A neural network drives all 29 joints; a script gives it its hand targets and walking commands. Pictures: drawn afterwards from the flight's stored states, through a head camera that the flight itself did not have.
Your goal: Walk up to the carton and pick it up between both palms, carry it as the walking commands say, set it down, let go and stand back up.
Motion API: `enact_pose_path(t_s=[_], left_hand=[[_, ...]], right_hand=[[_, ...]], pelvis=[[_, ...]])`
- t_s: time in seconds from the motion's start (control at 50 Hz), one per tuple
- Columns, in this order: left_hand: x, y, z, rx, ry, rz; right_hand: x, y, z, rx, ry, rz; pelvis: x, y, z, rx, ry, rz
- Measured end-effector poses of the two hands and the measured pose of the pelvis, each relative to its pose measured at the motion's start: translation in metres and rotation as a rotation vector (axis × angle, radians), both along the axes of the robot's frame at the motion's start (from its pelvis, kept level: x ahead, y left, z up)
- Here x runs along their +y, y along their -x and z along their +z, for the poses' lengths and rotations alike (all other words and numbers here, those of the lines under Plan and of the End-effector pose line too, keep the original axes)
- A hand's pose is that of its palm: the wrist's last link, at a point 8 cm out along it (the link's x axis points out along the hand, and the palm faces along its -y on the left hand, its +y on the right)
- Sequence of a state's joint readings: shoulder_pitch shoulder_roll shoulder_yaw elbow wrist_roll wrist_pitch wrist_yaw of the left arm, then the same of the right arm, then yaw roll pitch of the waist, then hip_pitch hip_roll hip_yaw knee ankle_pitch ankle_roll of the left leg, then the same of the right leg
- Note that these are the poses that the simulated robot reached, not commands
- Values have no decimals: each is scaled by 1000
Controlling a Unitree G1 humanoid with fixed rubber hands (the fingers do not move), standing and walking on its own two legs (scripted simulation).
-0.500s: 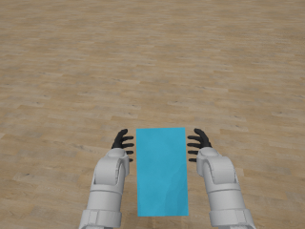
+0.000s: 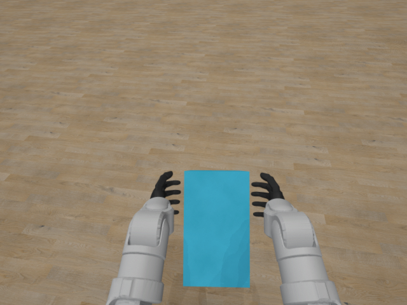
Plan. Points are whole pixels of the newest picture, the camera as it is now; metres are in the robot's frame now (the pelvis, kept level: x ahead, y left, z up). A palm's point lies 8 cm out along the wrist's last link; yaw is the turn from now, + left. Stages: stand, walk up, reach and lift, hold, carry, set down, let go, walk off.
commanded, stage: carry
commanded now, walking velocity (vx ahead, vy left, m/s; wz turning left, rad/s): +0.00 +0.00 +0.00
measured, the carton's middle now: (215, 218) +0.35 -0.01 -0.08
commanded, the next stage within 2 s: none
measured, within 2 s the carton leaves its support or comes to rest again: neither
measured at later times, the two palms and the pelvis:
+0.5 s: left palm (169, 198) +0.33 +0.09 +0.05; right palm (279, 201) +0.32 -0.14 +0.04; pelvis +0.02 -0.02 +0.00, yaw +0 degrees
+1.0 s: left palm (166, 183) +0.36 +0.10 +0.06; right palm (273, 184) +0.35 -0.13 +0.05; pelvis +0.06 -0.01 +0.00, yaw -1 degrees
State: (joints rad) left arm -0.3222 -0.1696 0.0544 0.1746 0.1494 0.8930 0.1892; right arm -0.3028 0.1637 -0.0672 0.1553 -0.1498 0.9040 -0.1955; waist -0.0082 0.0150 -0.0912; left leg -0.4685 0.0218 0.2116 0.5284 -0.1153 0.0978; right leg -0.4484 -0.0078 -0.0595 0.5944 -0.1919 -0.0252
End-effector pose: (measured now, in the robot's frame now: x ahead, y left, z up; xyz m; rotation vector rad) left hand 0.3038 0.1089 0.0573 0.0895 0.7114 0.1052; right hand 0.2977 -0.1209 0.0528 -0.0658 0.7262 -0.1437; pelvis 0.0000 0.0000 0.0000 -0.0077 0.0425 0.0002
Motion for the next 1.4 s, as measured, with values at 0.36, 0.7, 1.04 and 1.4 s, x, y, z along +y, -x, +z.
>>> enact_pose_path(t_s=[0.36,0.7,1.04,1.4], left_hand=[[-11,-12,-8,16,-30,-11],[-16,-42,-9,-11,4,-22],[-8,-64,4,-14,-6,-18],[-3,-191,45,-38,10,64]], right_hand=[[-11,-13,-11,15,2,20],[-18,-39,-7,-14,8,11],[-8,-61,5,-16,14,7],[2,-190,48,-40,-13,-44]], pelvis=[[-13,-12,2,11,-2,10],[-16,-40,5,3,-7,-2],[-5,-66,5,-8,-18,-14],[-1,-191,0,-4,-19,-41]])
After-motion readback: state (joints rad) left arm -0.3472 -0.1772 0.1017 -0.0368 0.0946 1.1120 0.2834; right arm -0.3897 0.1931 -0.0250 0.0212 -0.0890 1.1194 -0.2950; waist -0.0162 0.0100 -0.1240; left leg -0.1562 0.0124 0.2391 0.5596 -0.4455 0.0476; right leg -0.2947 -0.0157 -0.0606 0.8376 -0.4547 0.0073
